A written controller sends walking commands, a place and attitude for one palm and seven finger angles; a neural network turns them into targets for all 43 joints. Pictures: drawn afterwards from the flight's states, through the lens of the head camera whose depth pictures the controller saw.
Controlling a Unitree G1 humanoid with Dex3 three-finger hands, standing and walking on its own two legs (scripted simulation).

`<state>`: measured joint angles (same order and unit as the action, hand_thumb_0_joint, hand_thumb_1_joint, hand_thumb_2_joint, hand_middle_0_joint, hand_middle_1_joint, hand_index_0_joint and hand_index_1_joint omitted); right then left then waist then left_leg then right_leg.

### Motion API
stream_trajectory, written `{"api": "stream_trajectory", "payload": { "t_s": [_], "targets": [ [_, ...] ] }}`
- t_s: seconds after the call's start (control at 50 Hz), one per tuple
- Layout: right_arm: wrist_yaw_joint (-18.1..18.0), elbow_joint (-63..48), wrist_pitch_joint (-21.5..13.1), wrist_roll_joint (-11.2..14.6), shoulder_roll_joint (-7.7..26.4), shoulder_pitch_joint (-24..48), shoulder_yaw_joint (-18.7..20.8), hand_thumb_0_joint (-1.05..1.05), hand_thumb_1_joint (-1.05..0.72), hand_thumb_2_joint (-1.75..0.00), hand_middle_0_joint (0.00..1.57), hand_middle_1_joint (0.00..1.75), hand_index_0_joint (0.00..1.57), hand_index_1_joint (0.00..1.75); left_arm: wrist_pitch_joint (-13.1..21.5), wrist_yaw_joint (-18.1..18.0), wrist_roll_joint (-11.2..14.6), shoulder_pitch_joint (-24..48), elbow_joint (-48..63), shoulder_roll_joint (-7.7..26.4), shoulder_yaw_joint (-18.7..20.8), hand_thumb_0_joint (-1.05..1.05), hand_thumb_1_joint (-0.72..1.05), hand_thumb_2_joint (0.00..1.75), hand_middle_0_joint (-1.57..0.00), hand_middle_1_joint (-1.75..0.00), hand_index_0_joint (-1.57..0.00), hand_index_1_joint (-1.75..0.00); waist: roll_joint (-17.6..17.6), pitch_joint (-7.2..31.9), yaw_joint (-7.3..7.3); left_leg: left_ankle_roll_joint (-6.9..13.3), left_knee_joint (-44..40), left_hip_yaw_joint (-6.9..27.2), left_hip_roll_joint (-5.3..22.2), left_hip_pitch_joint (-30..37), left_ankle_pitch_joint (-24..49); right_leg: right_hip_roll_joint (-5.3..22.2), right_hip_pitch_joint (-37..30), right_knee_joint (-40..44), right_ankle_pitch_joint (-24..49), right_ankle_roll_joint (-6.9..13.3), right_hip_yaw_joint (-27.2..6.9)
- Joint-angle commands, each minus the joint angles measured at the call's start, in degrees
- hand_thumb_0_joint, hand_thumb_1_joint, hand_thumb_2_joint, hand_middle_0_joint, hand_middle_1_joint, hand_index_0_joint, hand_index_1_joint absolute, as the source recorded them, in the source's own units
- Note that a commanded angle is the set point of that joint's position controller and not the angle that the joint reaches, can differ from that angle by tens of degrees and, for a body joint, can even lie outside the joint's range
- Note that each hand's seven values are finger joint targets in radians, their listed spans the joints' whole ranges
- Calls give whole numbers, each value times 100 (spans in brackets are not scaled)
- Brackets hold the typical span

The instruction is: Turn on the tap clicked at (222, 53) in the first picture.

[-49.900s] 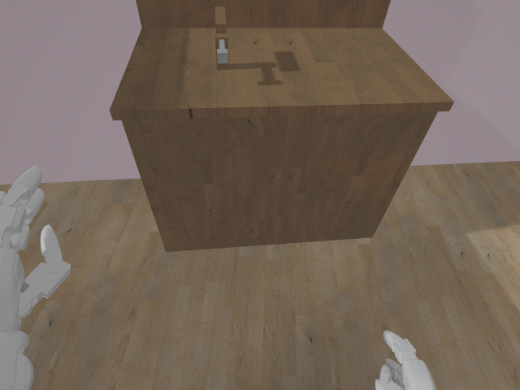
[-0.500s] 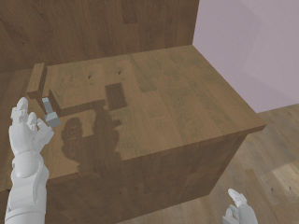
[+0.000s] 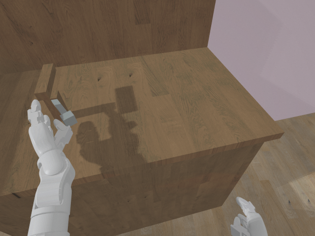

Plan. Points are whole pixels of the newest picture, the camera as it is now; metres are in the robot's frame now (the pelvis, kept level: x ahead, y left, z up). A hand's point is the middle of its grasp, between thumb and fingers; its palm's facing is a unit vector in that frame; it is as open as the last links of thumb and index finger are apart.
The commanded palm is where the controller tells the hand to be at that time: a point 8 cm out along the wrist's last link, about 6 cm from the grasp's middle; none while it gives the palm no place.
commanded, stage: push the lever round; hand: left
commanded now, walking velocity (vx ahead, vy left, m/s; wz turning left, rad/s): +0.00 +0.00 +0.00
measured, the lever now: (68, 119) +0.35 +0.28 +0.12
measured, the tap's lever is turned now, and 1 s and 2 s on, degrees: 28 46 59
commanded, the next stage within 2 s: none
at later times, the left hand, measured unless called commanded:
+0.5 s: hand (81, 125) +0.33 +0.23 +0.12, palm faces +0.72 -0.69 -0.03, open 7.9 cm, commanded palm +0.29 +0.24 +0.11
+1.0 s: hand (88, 120) +0.35 +0.22 +0.12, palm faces +0.78 -0.62 -0.03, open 8.0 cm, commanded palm +0.31 +0.23 +0.11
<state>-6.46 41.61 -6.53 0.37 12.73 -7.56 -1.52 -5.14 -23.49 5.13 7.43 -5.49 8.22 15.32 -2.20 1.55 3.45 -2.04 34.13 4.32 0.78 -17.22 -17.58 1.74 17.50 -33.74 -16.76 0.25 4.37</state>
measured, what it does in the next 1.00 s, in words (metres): stands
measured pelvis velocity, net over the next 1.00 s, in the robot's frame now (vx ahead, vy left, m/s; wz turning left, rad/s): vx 0.01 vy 0.00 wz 0.01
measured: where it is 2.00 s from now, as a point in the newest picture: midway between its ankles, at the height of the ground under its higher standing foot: outside the picture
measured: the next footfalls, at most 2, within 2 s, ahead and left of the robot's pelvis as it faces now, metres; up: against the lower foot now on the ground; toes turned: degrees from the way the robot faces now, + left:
none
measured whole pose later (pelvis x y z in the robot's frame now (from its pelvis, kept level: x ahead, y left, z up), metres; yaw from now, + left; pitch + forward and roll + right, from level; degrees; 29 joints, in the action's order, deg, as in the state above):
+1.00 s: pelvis +0.01 +0.00 +0.00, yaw +1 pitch +0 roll +0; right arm -4.0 44.1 -1.0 -2.1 10.7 -4.5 0.4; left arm -9.3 -42.4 -1.2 16.7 -11.6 -0.3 9.9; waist -1.5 2.3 3.9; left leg -2.4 32.2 5.0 1.0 -15.5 -17.0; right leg 1.5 15.5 -31.7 -16.4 0.5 5.1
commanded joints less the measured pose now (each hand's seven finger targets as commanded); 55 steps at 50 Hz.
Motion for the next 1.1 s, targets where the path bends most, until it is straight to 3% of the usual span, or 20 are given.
{"api": "stream_trajectory", "payload": {
  "t_s": [0.0,0.08,0.18,0.26,0.3,0.48,0.5,0.56,0.58,0.62,0.68,0.7,0.78,0.86,0.88,0.9,0.96,0.98,1.04,1.08],
  "targets": [
    [-58,-874,-217,12,663,743,228,0,-90,-90,20,30,20,30,284,-85,-137,2070,1216,728,-279,0,90,90,-15,-15,-15,-15,221,1192,-226,248,-500,-264,-166,274,930,-85,-431,564,800,84,-92],
    [-69,-845,-152,3,660,819,231,0,-90,-90,20,30,20,30,234,-255,-188,2164,1076,843,-137,0,90,90,-15,-15,-15,-15,162,1111,-183,252,-535,-262,-172,204,779,-84,-440,632,617,90,-119],
    [-56,-815,-84,-12,634,870,235,0,-90,-90,20,30,20,30,193,-461,-294,2383,1048,679,-297,0,90,90,-15,-15,-15,-15,64,1117,-214,243,-544,-252,-168,247,739,-75,-415,649,567,111,-115],
    [-16,-831,-74,-53,606,871,270,0,-90,-90,20,30,20,30,192,-650,-385,2463,1157,287,-684,0,90,90,-15,-15,-15,-15,125,1271,-243,228,-509,-261,-152,355,938,-69,-443,606,735,111,-86],
    [-1,-808,-64,-66,603,856,269,0,-90,-90,20,30,20,30,188,-744,-419,2501,1133,247,-688,0,90,90,-15,-15,-15,-15,246,1300,-236,221,-530,-228,-139,375,1006,-69,-464,587,777,114,-74],
    [88,-788,58,-136,534,1004,329,0,-90,-90,20,30,20,30,68,-1135,-560,2388,1120,85,-655,0,90,90,-15,-15,-15,-15,116,1297,-116,164,-566,-259,-107,362,1193,-61,-581,596,827,140,-35],
    [101,-794,68,-133,522,1021,311,0,-90,-90,20,30,20,30,61,-1165,-583,2591,1144,-77,-859,0,90,90,-15,-15,-15,-15,146,1252,-177,161,-563,-259,-110,375,1170,-56,-517,587,805,141,-27],
    [129,-756,86,-164,501,1038,334,0,-90,-90,20,30,20,30,27,-1299,-625,2647,1062,-169,-897,0,90,90,-15,-15,-15,-15,152,1283,-169,163,-547,-289,-108,402,1141,-52,-517,634,785,138,-39],
    [120,-722,116,-168,511,1045,341,0,-90,-90,20,30,20,30,-2,-1347,-628,2634,969,-18,-688,0,90,90,-15,-15,-15,-15,266,1257,-128,150,-600,-248,-96,338,1070,-62,-558,637,696,144,-15],
    [128,-714,140,-171,484,1085,331,0,-90,-90,20,30,20,30,-21,-1394,-652,2853,913,-161,-850,0,90,90,-15,-15,-15,-15,259,1234,-182,174,-583,-289,-109,355,962,-41,-511,685,630,128,-41],
    [112,-672,200,-190,486,1108,352,0,-90,-90,20,30,20,30,-38,-1499,-683,2906,834,30,-596,0,90,90,-15,-15,-15,-15,297,1326,-139,180,-600,-304,-103,368,1017,-36,-621,724,662,136,-50],
    [124,-698,211,-194,462,1127,349,0,-90,-90,20,30,20,30,-38,-1498,-708,2974,881,-202,-848,0,90,90,-15,-15,-15,-15,249,1380,-166,173,-577,-312,-105,417,1106,-30,-616,685,742,139,-46],
    [131,-632,262,-222,463,1097,364,0,-90,-90,20,30,20,30,-104,-1610,-706,2941,709,-49,-595,0,90,90,-15,-15,-15,-15,342,1386,-129,171,-578,-306,-91,414,1305,-24,-719,724,933,140,-33],
    [169,-641,299,-233,428,1113,375,0,-90,-90,20,30,20,30,-128,-1690,-729,3071,686,-256,-762,0,90,90,-15,-15,-15,-15,285,1429,-139,165,-529,-352,-96,485,1507,-6,-745,715,1143,148,-38],
    [172,-621,319,-231,438,1142,390,0,-90,-90,20,30,20,30,-135,-1707,-727,2970,639,-178,-645,0,90,90,-15,-15,-15,-15,351,1415,-123,149,-567,-310,-77,448,1416,-23,-733,719,996,147,-9],
    [190,-653,315,-224,412,1166,364,0,-90,-90,20,30,20,30,-124,-1708,-738,3168,660,-438,-934,0,90,90,-15,-15,-15,-15,329,1341,-172,150,-573,-323,-82,466,1411,-5,-677,708,1001,143,-7],
    [201,-578,297,-227,397,1198,374,0,-90,-90,20,30,20,30,-149,-1807,-777,3416,429,-499,-987,0,90,90,-15,-15,-15,-15,228,1184,-203,157,-593,-342,-107,363,970,3,-524,802,627,134,-41],
    [194,-535,301,-226,408,1194,380,0,-90,-90,20,30,20,30,-144,-1853,-791,3486,402,-375,-839,0,90,90,-15,-15,-15,-15,275,1202,-211,146,-624,-303,-95,368,936,-10,-529,789,588,150,-24],
    [239,-523,276,-248,385,1208,396,0,-90,-90,20,30,20,30,-147,-1968,-876,3716,312,-660,-1117,0,90,90,-15,-15,-15,-15,214,1333,-231,135,-566,-338,-108,403,1014,2,-479,733,659,155,-22],
    [239,-460,288,-262,413,1153,414,0,-90,-90,20,30,20,30,-182,-2057,-878,3684,72,-476,-856,0,90,90,-15,-15,-15,-15,453,1342,-207,144,-599,-305,-104,314,927,-16,-506,758,577,141,-13]
  ]
}}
